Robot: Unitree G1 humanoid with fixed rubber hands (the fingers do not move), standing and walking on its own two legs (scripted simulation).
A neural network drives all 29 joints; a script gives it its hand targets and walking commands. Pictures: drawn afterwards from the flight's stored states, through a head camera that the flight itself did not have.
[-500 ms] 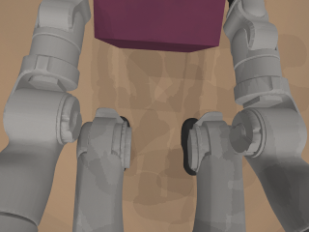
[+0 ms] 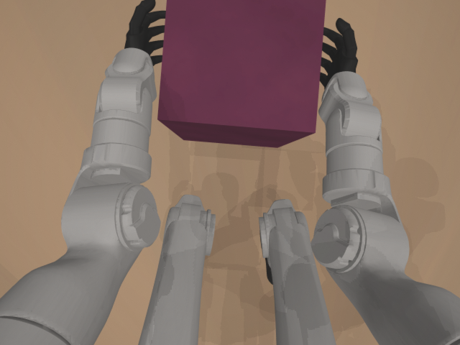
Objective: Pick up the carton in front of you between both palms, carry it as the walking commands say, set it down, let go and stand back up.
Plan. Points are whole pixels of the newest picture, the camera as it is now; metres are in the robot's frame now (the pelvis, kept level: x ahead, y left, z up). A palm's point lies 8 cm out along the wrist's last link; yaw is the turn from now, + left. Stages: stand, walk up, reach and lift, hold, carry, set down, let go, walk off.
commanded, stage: reach and lift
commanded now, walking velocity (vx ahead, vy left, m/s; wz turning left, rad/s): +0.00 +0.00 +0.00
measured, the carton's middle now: (237, 81) +0.52 +0.02 -0.14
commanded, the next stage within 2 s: none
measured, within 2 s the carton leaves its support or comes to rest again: neither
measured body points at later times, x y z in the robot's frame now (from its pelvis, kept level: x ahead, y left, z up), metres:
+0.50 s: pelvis +0.05 +0.00 +0.13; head +0.23 +0.02 +0.54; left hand +0.49 +0.17 +0.08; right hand +0.49 -0.14 +0.09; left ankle +0.12 +0.13 -0.45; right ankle +0.12 -0.14 -0.45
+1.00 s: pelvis +0.10 +0.00 +0.26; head +0.15 +0.00 +0.70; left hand +0.43 +0.16 +0.23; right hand +0.44 -0.14 +0.23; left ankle +0.12 +0.13 -0.45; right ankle +0.12 -0.14 -0.45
